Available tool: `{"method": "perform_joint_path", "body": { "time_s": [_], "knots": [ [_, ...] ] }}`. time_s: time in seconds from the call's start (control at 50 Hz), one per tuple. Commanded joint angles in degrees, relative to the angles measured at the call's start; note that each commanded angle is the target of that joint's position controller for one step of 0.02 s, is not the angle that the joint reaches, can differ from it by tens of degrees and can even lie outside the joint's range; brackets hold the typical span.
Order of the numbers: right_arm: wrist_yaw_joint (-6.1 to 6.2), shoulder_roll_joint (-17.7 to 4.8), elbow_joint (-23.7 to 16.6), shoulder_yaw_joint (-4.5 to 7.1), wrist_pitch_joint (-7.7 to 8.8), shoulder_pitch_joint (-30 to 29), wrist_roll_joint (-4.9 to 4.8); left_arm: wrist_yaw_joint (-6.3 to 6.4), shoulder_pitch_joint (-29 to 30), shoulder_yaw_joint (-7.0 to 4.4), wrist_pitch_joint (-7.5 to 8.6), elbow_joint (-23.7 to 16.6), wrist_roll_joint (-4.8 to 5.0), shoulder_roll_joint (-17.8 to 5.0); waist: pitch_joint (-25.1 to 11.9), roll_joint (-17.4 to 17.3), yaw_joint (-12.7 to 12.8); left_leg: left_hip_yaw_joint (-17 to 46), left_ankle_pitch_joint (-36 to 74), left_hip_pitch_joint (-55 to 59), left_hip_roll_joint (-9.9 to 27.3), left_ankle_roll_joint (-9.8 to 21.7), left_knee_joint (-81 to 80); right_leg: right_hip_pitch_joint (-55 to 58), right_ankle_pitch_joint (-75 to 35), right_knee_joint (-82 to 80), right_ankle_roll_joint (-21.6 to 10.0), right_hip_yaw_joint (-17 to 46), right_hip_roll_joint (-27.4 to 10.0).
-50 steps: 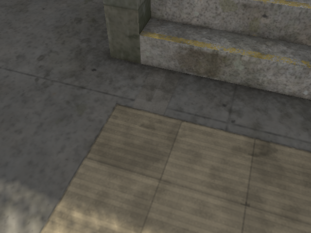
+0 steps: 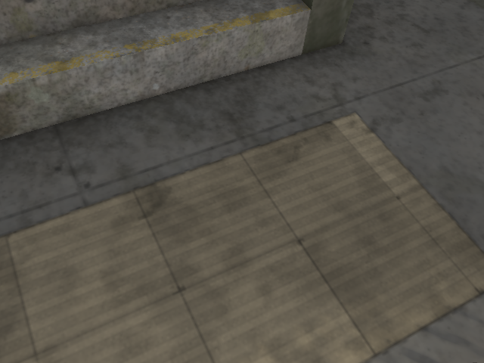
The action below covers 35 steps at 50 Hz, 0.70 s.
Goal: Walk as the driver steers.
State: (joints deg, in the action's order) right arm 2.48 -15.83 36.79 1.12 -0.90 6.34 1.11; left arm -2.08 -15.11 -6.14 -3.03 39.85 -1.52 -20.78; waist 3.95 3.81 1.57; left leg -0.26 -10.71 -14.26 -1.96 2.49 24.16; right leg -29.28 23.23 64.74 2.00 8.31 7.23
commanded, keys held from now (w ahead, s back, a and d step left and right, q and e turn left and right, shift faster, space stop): q+shift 0.30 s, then w+q+shift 0.58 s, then w+e+shift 0.12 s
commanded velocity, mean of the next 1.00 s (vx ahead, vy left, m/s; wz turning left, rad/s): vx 0.47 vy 0.00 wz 0.53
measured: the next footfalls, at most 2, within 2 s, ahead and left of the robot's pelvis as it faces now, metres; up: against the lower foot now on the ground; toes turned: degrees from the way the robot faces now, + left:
right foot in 0.26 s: +0.03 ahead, -0.11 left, +0.00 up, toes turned +7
left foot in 0.82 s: +0.28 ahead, +0.30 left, +0.00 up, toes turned +37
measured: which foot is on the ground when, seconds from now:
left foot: down 0.00-0.26, up 0.28-0.80, down 0.82-1.00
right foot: up 0.00-0.24, down 0.26-0.84, up 0.86-1.00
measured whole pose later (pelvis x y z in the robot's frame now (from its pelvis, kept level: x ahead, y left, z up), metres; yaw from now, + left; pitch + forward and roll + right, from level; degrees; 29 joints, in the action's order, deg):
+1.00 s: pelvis +0.26 +0.26 -0.02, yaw +37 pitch +0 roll +0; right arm -1.3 -16.4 44.0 3.2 1.2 16.7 1.5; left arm -1.5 -13.8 -0.9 4.4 43.2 -2.4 -14.8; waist 3.3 1.4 1.7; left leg -3.9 -17.7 -18.0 -8.6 9.1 35.6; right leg -28.9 13.5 76.8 -0.8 2.7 -9.7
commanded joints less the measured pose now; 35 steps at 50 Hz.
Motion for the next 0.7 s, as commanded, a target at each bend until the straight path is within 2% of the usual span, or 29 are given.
{"method": "perform_joint_path", "body": {
  "time_s": [0.02, 0.06, 0.08, 0.1, 0.12, 0.14, 0.16, 0.18, 0.22, 0.24, 0.26, 0.28, 0.3, 0.32, 0.34, 0.36, 0.38, 0.42, 0.46, 0.6, 0.7],
  "knots": [
    [-0.36, -6.7, -2.5, 1.81, 1.11, 2.6, 0.33, -0.82, -1.6, -0.33, -0.3, -2.5, 0.74, -3.1, -5.5, -10.5, -1.1, 8.8, 19.4, 6.0, 13.1, 8.9, -6.6, -2.7, -0.6, 5.3, 1.1, -3.0, -1.6],
    [-0.72, -7.0, -0.6, 2.09, 1.79, 6.1, 0.17, -0.19, 0.2, 0.62, -0.5, -2.5, 0.76, -1.3, -5.9, -11.3, -2.3, 9.8, 22.9, 8.4, 13.6, 9.8, -5.4, -2.2, 0.8, 0.3, 0.8, -0.7, -0.2],
    [-0.94, -6.7, -0.1, 1.93, 2.1, 6.3, 0.07, 0.2, 0.4, 1.17, -0.65, -2.2, 0.73, -0.4, -6.2, -11.8, -2.1, 10.0, 22.6, 8.7, 13.5, 9.8, -5.0, -0.8, 1.2, -4.1, 0.5, 0.1, 0.0],
    [-1.22, -5.7, 0.3, 1.47, 2.36, 5.6, 0.06, 0.56, 0.3, 1.88, -0.82, -1.7, 0.7, 0.8, -6.5, -12.2, -1.5, 9.8, 20.5, 8.0, 12.9, 9.4, -5.0, 2.3, 1.2, -10.5, 0.2, 0.0, -0.7],
    [-1.66, -5.2, 0.6, 1.12, 2.41, 4.3, 0.01, 0.88, 0.3, 2.71, -1.04, -1.1, 0.49, 1.9, -6.7, -13.4, -0.7, 9.6, 17.6, 6.6, 11.7, 8.9, -5.4, 6.6, 1.5, -17.8, -0.1, -3.3, -2.5],
    [-2.14, -6.4, 0.9, 1.54, 2.08, 4.6, 0.07, 1.4, 1.8, 3.16, -1.11, -1.2, 0.43, 2.1, -5.9, -15.4, -1.6, 10.4, 16.6, 5.3, 10.6, 9.0, -5.2, 9.7, 3.8, -22.9, -0.3, -7.0, -2.7],
    [-2.65, -9.1, 1.6, 2.61, 1.46, 6.7, 0.29, 2.12, 3.4, 3.13, -1.03, -1.7, 0.61, 1.2, -4.7, -17.2, -2.8, 12.7, 18.9, 5.0, 10.4, 9.4, -4.0, 10.5, 4.9, -25.2, -0.4, -8.8, -1.4],
    [-3.14, -10.5, 2.3, 3.3, 0.91, 8.4, 0.25, 2.74, 3.4, 3.15, -0.82, -1.8, 0.87, 0.7, -4.3, -17.2, -2.9, 15.0, 22.7, 5.3, 11.0, 9.7, -2.8, 11.1, 3.7, -28.3, -0.7, -8.7, -1.0],
    [-3.71, -11.4, 2.8, 4.01, 0.15, 8.9, -0.56, 3.6, 0.7, 3.4, 0.24, -1.2, 1.16, 0.6, -4.9, -14.7, -0.7, 17.7, 27.4, 4.5, 10.8, 8.0, 0.5, 16.2, -4.8, -40.2, -2.0, -8.2, -1.2],
    [-3.58, -10.9, 2.5, 4.12, 0.03, 8.3, -1.07, 4.03, -1.5, 3.34, 1.22, -0.6, 0.79, -0.2, -6.6, -13.3, 0.4, 18.2, 23.9, 1.1, 9.7, 5.7, 2.3, 23.0, -11.1, -46.4, -2.9, -6.2, -3.3],
    [-3.38, -8.0, 1.5, 3.52, 0.31, 8.5, -1.82, 4.57, -3.4, 2.58, 2.11, -0.5, -0.22, -3.9, -9.6, -7.6, 0.7, 16.4, 11.3, -6.6, 7.3, 2.5, 6.6, 32.4, -11.7, -48.3, -4.8, 0.1, -11.7],
    [-3.46, -2.1, -1.2, 2.18, 0.78, 8.5, -2.46, 5.02, -0.8, 1.37, 2.06, -1.3, -0.26, -9.7, -7.9, 8.7, -0.6, 5.5, -11.1, -18.7, -1.6, -0.7, 17.1, 35.1, -25.8, -48.6, -10.5, 12.5, -25.9],
    [-2.51, -6.5, -0.3, 3.32, 0.14, 8.4, -0.79, 4.8, 0.4, 1.57, 1.94, -1.6, -0.05, -6.9, -7.0, 9.0, 0.8, 0.7, -25.4, -18.1, -1.1, -1.3, 30.5, 27.6, -38.0, -46.9, -16.6, 11.9, -31.1],
    [-2.52, -8.8, 1.1, 4.38, -0.58, 9.7, -0.17, 4.32, 0.8, 2.8, 2.34, -2.4, -0.31, -2.6, -6.9, 4.1, -0.1, 2.5, -21.8, -18.9, 1.2, -0.6, 35.9, 27.7, -22.5, -49.5, -16.1, 9.0, -28.0],
    [-3.19, -9.1, 1.9, 4.78, -1.18, 9.5, 0.32, 4.03, 2.4, 3.46, 2.61, -2.6, -0.45, -0.4, -4.8, 3.4, -0.4, 2.5, -16.6, -21.3, 2.7, -0.4, 38.3, 26.9, -2.2, -53.0, -13.6, 7.1, -24.6],
    [-4.36, -9.2, 1.6, 5.09, -1.66, 8.8, 0.49, 4.11, 3.7, 3.59, 2.99, -2.8, -0.26, -0.5, -2.0, 6.8, -0.6, 1.9, -13.0, -24.9, 3.1, -0.8, 40.0, 27.1, 7.5, -56.4, -11.5, 6.2, -22.4],
    [-5.56, -8.9, 1.2, 5.13, -1.92, 7.7, 0.62, 4.24, 3.1, 3.37, 3.65, -2.4, -0.1, -1.2, -0.4, 8.0, -0.3, 1.7, -10.5, -28.0, 3.8, -1.3, 41.4, 28.2, 10.4, -58.2, -10.9, 5.3, -21.8],
    [-6.75, -7.1, 1.1, 4.87, -1.72, 6.3, 0.26, 3.96, 0.2, 2.83, 5.08, -1.4, -0.28, -1.7, 0.5, 4.3, 0.7, 1.6, -6.7, -32.5, 4.2, -1.9, 42.9, 31.7, 7.7, -59.0, -10.1, 2.9, -22.1],
    [-7.19, -5.8, 0.3, 4.72, -1.43, 4.2, 0.46, 3.66, -2.8, 2.45, 6.48, -0.1, -0.35, -1.9, 0.4, 2.1, 1.4, 1.8, -4.3, -35.9, 4.9, -2.1, 43.5, 34.7, 5.0, -59.1, -9.9, 0.3, -23.2],
    [-8.6, -5.2, -3.2, 4.48, -1.39, -2.7, 0.71, 3.09, -6.2, 1.61, 9.01, 3.4, -0.73, -3.0, 4.2, 1.7, 1.4, 2.3, 1.5, -41.5, 8.2, -2.0, 40.6, 34.0, 2.6, -60.9, -9.2, -8.7, -26.5],
    [-9.29, -4.4, -6.6, 2.98, -0.83, -10.8, 0.55, 2.97, -8.8, 1.31, 9.62, 6.4, -1.46, -3.5, 7.6, 0.7, 2.6, -3.4, 0.9, -39.0, 9.8, 2.6, 31.8, 35.0, -5.0, -61.9, -8.0, -18.6, -26.4]
  ]
}}
Velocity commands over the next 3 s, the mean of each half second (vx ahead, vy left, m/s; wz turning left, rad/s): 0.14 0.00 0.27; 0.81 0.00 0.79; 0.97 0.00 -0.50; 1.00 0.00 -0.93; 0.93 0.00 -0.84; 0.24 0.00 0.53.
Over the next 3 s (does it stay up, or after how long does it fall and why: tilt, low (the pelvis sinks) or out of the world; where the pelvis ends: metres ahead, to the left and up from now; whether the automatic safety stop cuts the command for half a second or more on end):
stays up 1.21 0.55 0.03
